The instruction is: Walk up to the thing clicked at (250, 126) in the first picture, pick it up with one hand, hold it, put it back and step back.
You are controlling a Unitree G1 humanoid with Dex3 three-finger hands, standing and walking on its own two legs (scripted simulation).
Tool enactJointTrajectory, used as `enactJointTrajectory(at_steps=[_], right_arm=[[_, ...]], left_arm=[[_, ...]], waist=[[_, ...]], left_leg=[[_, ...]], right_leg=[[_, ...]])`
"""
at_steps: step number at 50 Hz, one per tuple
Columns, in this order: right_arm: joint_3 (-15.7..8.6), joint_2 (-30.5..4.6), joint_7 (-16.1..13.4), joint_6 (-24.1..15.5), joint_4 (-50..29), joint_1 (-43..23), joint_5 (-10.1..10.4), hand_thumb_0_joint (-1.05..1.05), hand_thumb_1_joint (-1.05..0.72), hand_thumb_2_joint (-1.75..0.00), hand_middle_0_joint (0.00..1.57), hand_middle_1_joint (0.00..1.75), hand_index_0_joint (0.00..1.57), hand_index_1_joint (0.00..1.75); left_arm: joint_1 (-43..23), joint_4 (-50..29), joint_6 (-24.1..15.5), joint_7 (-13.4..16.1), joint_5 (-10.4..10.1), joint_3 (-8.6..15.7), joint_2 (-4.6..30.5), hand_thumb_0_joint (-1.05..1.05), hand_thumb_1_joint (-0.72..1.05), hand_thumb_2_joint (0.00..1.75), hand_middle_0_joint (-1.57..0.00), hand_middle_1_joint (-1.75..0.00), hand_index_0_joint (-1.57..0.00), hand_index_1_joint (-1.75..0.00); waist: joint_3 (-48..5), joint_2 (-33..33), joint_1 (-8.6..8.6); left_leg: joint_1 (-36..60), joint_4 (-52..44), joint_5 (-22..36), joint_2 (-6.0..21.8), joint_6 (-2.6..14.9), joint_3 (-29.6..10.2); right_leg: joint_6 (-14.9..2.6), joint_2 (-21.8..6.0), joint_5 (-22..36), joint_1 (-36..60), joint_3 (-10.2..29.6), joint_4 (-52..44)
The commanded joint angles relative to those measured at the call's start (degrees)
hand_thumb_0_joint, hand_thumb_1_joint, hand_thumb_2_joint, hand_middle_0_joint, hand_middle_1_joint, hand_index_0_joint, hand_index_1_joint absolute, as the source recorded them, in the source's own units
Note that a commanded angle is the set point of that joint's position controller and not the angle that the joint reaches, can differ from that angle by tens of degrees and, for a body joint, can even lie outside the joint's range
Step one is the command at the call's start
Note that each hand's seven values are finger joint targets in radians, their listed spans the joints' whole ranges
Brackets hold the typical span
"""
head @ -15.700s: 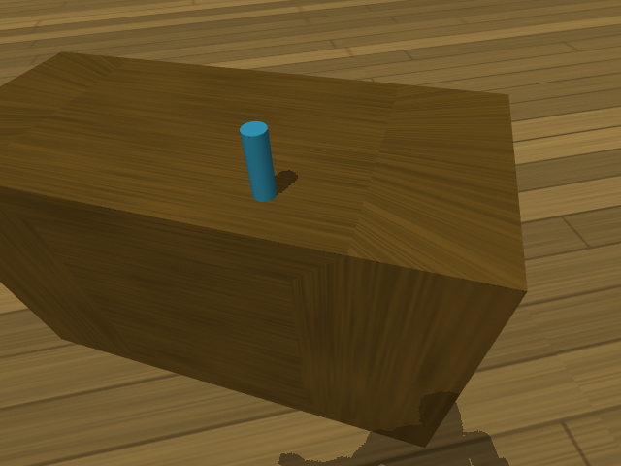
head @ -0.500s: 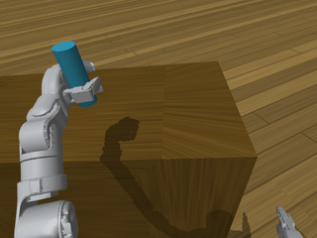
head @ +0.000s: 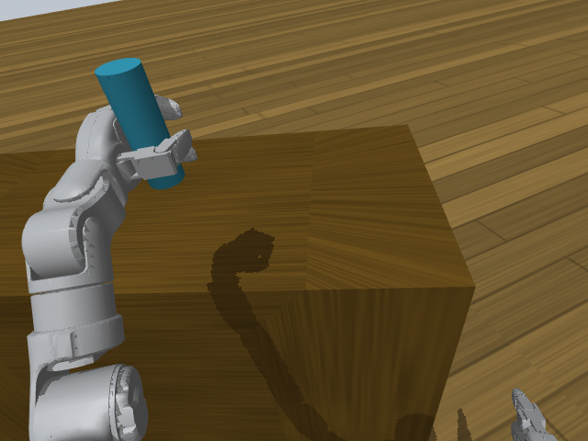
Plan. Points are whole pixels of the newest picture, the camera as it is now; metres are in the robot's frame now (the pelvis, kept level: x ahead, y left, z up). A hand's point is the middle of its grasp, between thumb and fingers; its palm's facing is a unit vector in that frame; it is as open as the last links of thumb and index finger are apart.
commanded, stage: lift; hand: left
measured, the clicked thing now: (145, 129) +0.36 +0.19 +0.33
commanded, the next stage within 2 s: hold in 0.10 s
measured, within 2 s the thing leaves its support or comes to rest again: neither
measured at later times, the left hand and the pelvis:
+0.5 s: hand (156, 127) +0.35 +0.17 +0.34, palm faces +0.09 -1.00 +0.01, open 5.7 cm; pelvis +0.00 +0.00 +0.00, yaw +0 degrees
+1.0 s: hand (162, 123) +0.34 +0.16 +0.34, palm faces +0.08 -1.00 +0.00, open 5.7 cm; pelvis +0.00 +0.00 +0.00, yaw +0 degrees
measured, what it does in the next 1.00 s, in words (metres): stands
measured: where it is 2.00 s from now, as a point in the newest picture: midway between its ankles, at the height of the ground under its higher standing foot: outside the picture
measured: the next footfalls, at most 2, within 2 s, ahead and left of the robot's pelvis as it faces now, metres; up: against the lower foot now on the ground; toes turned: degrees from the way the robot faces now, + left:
none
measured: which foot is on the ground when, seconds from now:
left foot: down 0.00-1.00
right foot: down 0.00-1.00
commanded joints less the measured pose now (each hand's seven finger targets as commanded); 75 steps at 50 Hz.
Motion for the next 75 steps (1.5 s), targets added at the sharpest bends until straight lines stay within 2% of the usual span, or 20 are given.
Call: enactJointTrajectory(at_steps=[1, 3, 8, 10, 12, 25, 26, 29, 30, 31, 32, 34, 38, 39, 48, 49, 54, 61, 66, 75], right_arm=[[-1.47, -5.54, -0.01, -4.49, -8.14, -9.25, 0.12, 0.00, 0.57, -0.04, 0.05, 0.05, 0.05, 0.05], [-2.34, -7.28, -0.05, -4.97, -9.62, -10.41, 0.08, 0.00, 0.57, -0.04, 0.05, 0.05, 0.05, 0.05], [-2.11, -6.03, 0.13, -5.40, -6.28, -9.74, 0.26, 0.00, 0.57, -0.04, 0.05, 0.05, 0.05, 0.05], [-2.28, -6.84, 0.19, -5.66, -7.87, -10.38, 0.44, 0.00, 0.57, -0.05, 0.05, 0.05, 0.05, 0.05], [-1.56, -5.32, 0.44, -5.60, -5.85, -9.05, 0.56, 0.00, 0.56, -0.04, 0.05, 0.05, 0.05, 0.05], [-1.48, -6.19, 0.28, -6.51, -6.16, -10.95, 0.73, 0.00, 0.56, -0.05, 0.05, 0.05, 0.05, 0.05], [-1.12, -5.23, 0.53, -6.35, -4.77, -10.90, 0.79, 0.00, 0.56, -0.05, 0.05, 0.05, 0.05, 0.05], [-2.21, -6.91, 0.59, -6.76, -7.25, -12.06, 1.02, 0.00, 0.56, -0.05, 0.05, 0.05, 0.05, 0.05], [-1.18, -5.38, 0.83, -6.40, -4.22, -10.48, 0.96, 0.00, 0.56, -0.05, 0.05, 0.05, 0.05, 0.05], [-1.76, -6.33, 0.98, -6.71, -8.29, -11.40, 1.14, 0.00, 0.56, -0.05, 0.05, 0.05, 0.05, 0.05], [-1.52, -5.70, 0.93, -6.49, -5.87, -9.96, 1.08, 0.00, 0.56, -0.05, 0.05, 0.05, 0.05, 0.05], [-2.10, -6.35, 0.99, -6.58, -6.04, -10.11, 1.26, 0.00, 0.56, -0.05, 0.05, 0.05, 0.05, 0.05], [-2.38, -6.82, 0.91, -6.63, -7.79, -11.22, 1.41, 0.00, 0.56, -0.05, 0.05, 0.05, 0.05, 0.05], [-1.81, -6.00, 1.01, -6.40, -6.43, -10.74, 1.37, 0.00, 0.56, -0.05, 0.05, 0.05, 0.05, 0.05], [-2.76, -6.98, 0.83, -6.32, -7.37, -11.46, 1.45, 0.00, 0.56, -0.05, 0.05, 0.05, 0.05, 0.05], [-2.51, -6.25, 0.96, -6.17, -5.86, -10.46, 1.46, 0.00, 0.56, -0.05, 0.05, 0.05, 0.05, 0.05], [-2.18, -6.20, 0.68, -6.42, -6.31, -10.61, 1.43, 0.00, 0.56, -0.05, 0.05, 0.05, 0.05, 0.05], [-1.49, -5.68, 1.00, -6.23, -6.92, -10.90, 1.44, 0.00, 0.56, -0.05, 0.05, 0.05, 0.05, 0.05], [-2.94, -7.17, 0.56, -6.53, -7.88, -12.13, 1.48, 0.00, 0.57, -0.05, 0.05, 0.05, 0.05, 0.05], [-1.26, -4.97, 1.28, -6.18, -7.72, -10.63, 1.61, 0.00, 0.57, -0.05, 0.05, 0.05, 0.05, 0.05]], left_arm=[[-29.65, -11.40, -3.47, -0.08, -1.19, 1.37, 11.99, 0.00, 0.57, 1.32, -1.34, -1.40, -1.36, -1.40], [-31.22, -12.89, -3.10, 0.41, -1.00, 3.79, 15.44, 0.00, 0.57, 1.32, -1.34, -1.40, -1.36, -1.40], [-29.81, -10.44, -1.61, 0.42, -1.62, 1.80, 11.61, 0.00, 0.58, 1.32, -1.34, -1.41, -1.37, -1.40], [-29.37, -11.63, -1.29, 0.88, -1.72, 5.40, 16.06, 0.00, 0.54, 1.32, -1.34, -1.42, -1.37, -1.41], [-29.73, -10.60, -0.84, 0.45, -1.97, 2.01, 11.63, 0.00, 0.53, 1.26, -1.32, -1.39, -1.34, -1.38], [-33.26, -11.70, 1.40, 1.10, -1.57, 3.48, 15.01, 0.00, 0.51, 1.28, -1.35, -1.41, -1.37, -1.41], [-32.52, -11.17, 1.87, 1.07, -1.69, 1.72, 12.45, 0.00, 0.52, 1.29, -1.34, -1.41, -1.36, -1.41], [-32.03, -11.79, 2.16, 1.47, -2.05, 5.30, 16.48, 0.00, 0.54, 1.29, -1.35, -1.42, -1.38, -1.41], [-31.60, -10.01, 2.81, 0.80, -1.83, 1.55, 12.34, 0.00, 0.53, 1.29, -1.36, -1.42, -1.38, -1.42], [-32.44, -14.00, 2.51, 0.93, -2.08, 3.68, 14.97, 0.00, 0.52, 1.29, -1.36, -1.42, -1.38, -1.42], [-32.06, -11.93, 2.99, 0.74, -1.99, 1.97, 12.71, 0.00, 0.53, 1.29, -1.35, -1.42, -1.37, -1.41], [-31.85, -14.19, 3.11, 0.63, -2.37, 3.65, 14.77, 0.00, 0.52, 1.28, -1.35, -1.42, -1.37, -1.41], [-33.31, -16.02, 3.82, 0.58, -2.49, 2.66, 14.04, 0.00, 0.52, 1.29, -1.35, -1.43, -1.38, -1.42], [-32.10, -12.57, 4.59, 0.55, -2.54, 1.10, 11.45, 0.00, 0.54, 1.31, -1.35, -1.42, -1.37, -1.42], [-33.41, -16.18, 4.51, 1.75, -2.86, 5.26, 16.00, 0.00, 0.56, 1.32, -1.35, -1.44, -1.38, -1.43], [-32.40, -13.60, 4.93, 1.59, -2.87, 3.34, 13.52, 0.00, 0.56, 1.32, -1.36, -1.44, -1.38, -1.44], [-33.13, -12.59, 4.53, 1.21, -2.99, 4.52, 15.35, 0.00, 0.57, 1.33, -1.38, -1.46, -1.40, -1.45], [-34.05, -15.70, 4.45, 0.77, -2.43, 1.11, 12.35, 0.00, 0.59, 1.32, -1.37, -1.44, -1.39, -1.43], [-35.64, -14.85, 4.44, 1.71, -2.53, 5.50, 17.19, 0.00, 0.59, 1.32, -1.35, -1.44, -1.37, -1.43], [-32.89, -12.10, 5.58, 0.93, -2.04, 1.90, 13.17, 0.00, 0.60, 1.32, -1.37, -1.45, -1.40, -1.44]], waist=[[-10.55, -2.65, 0.07], [-10.96, -3.32, 0.28], [-9.11, -4.63, 0.20], [-9.87, -5.41, 0.76], [-9.95, -3.92, 0.32], [-9.93, -3.92, 0.95], [-9.91, -2.86, 1.18], [-9.53, -4.77, 1.08], [-9.02, -3.09, 0.93], [-10.29, -4.02, 1.00], [-10.85, -3.67, 0.80], [-10.62, -4.72, 0.78], [-11.41, -3.49, 0.95], [-10.14, -3.46, 0.37], [-11.57, -5.73, 1.05], [-10.32, -5.16, 0.47], [-10.94, -6.52, 0.81], [-12.18, -2.59, 1.42], [-12.20, -5.16, 1.31], [-11.67, -3.77, 1.67]], left_leg=[[6.03, -5.00, 5.62, -1.52, 1.16, 2.05], [5.81, -5.39, 3.77, -1.29, 1.12, 1.60], [4.41, -5.54, 2.72, -1.57, 1.29, 2.05], [4.33, -5.21, 3.04, -1.63, 1.41, 2.06], [5.15, -4.88, 4.50, -1.78, 1.32, 2.48], [4.51, -4.92, 4.84, -1.45, 1.12, 1.70], [4.55, -4.78, 5.12, -1.65, 1.03, 2.04], [3.87, -5.33, 3.10, -1.16, 1.08, 1.23], [3.97, -5.33, 3.44, -1.28, 1.00, 1.50], [4.56, -5.37, 3.13, -1.16, 1.02, 1.33], [5.13, -4.86, 4.25, -1.31, 1.01, 1.58], [4.55, -4.18, 5.02, -1.66, 1.32, 2.04], [5.62, -4.96, 4.71, -0.97, 0.83, 1.04], [5.39, -4.76, 4.70, -1.14, 0.88, 1.34], [4.69, -3.86, 5.57, -1.74, 1.26, 1.94], [4.62, -3.64, 5.36, -1.97, 1.29, 2.37], [4.25, -3.09, 5.83, -2.39, 1.62, 2.68], [5.55, -3.81, 6.34, -1.69, 0.93, 1.88], [4.87, -3.22, 6.49, -1.93, 1.22, 2.02], [4.63, -3.27, 7.54, -2.04, 0.99, 2.43]], right_leg=[[-1.74, 2.41, 5.12, -0.55, -4.05, -5.93], [-1.60, 2.43, 3.79, -0.17, -4.07, -6.51], [-1.66, 2.55, 2.16, -1.10, -4.17, -6.96], [-1.47, 2.40, 2.45, 0.02, -4.08, -6.76], [-1.63, 2.32, 3.66, -0.63, -3.95, -6.56], [-1.65, 2.43, 4.19, -0.48, -3.95, -6.11], [-1.79, 2.38, 4.25, -0.48, -3.98, -6.02], [-1.55, 2.61, 2.88, -0.44, -4.12, -6.01], [-1.77, 2.60, 3.11, -0.96, -4.19, -5.93], [-1.61, 2.70, 2.75, -0.54, -4.13, -5.93], [-1.66, 2.63, 3.56, -0.62, -4.19, -5.82], [-1.58, 2.61, 3.91, -0.66, -4.05, -5.74], [-1.80, 2.97, 3.80, -1.41, -4.26, -5.07], [-1.70, 2.80, 3.97, -1.92, -4.21, -5.42], [-1.53, 2.69, 4.26, -0.31, -4.03, -5.40], [-1.48, 2.59, 4.25, -1.08, -3.84, -5.43], [-1.18, 2.09, 4.76, -0.77, -3.50, -5.55], [-1.89, 2.51, 4.87, -1.77, -3.93, -4.72], [-1.52, 2.60, 4.89, -0.55, -3.82, -4.87], [-1.70, 2.62, 5.79, -1.44, -3.92, -4.52]])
